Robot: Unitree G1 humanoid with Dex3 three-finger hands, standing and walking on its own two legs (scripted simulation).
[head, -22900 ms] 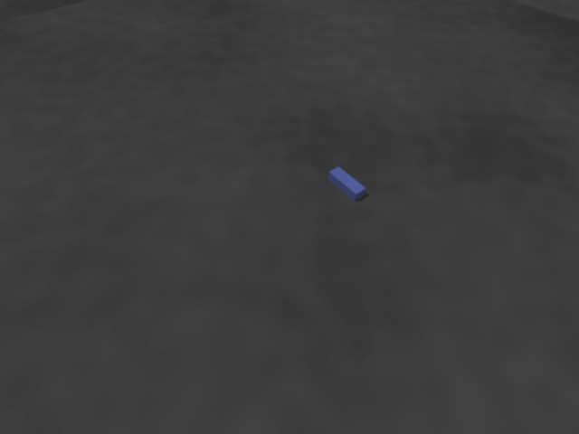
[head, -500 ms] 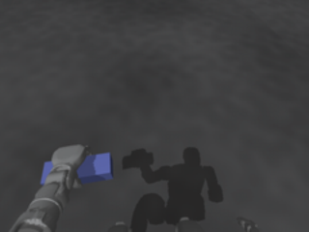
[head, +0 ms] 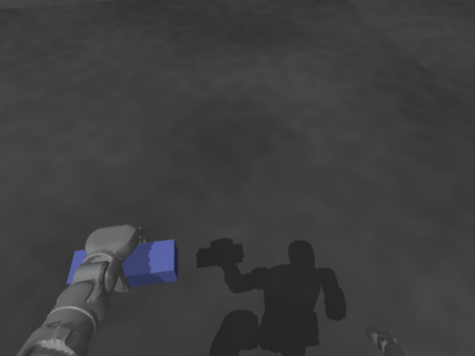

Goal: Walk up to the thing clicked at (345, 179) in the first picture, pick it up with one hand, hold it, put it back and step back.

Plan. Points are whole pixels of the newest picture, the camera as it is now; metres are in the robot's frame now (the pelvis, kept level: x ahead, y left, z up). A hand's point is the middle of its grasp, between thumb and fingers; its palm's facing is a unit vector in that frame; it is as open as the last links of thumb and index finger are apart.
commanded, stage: hold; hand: left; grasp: from above
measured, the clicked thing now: (127, 266) +0.31 +0.22 -0.09
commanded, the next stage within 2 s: crouch in 1.50 s
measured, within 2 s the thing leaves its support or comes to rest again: neither
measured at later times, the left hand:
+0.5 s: hand (120, 263) +0.30 +0.22 -0.05, palm faces -0.46 -0.05 -0.89, open 9.5 cm
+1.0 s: hand (115, 272) +0.27 +0.21 -0.03, palm faces -0.45 -0.05 -0.89, open 9.5 cm
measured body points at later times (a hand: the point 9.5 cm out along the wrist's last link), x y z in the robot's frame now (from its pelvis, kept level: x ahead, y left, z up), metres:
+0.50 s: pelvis +0.00 +0.00 +0.01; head +0.02 -0.02 +0.46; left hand +0.32 +0.22 +0.00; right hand +0.12 -0.27 -0.11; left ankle +0.00 +0.13 -0.72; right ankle +0.01 -0.15 -0.72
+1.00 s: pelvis -0.01 -0.01 +0.01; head -0.01 -0.03 +0.46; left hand +0.29 +0.21 +0.02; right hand +0.13 -0.26 -0.10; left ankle +0.00 +0.13 -0.72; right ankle +0.01 -0.15 -0.72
